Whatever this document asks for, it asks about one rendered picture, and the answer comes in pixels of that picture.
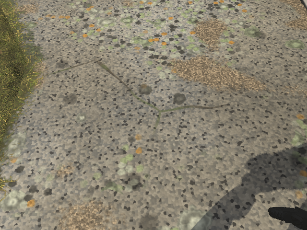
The right robot hand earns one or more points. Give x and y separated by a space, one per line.
296 216

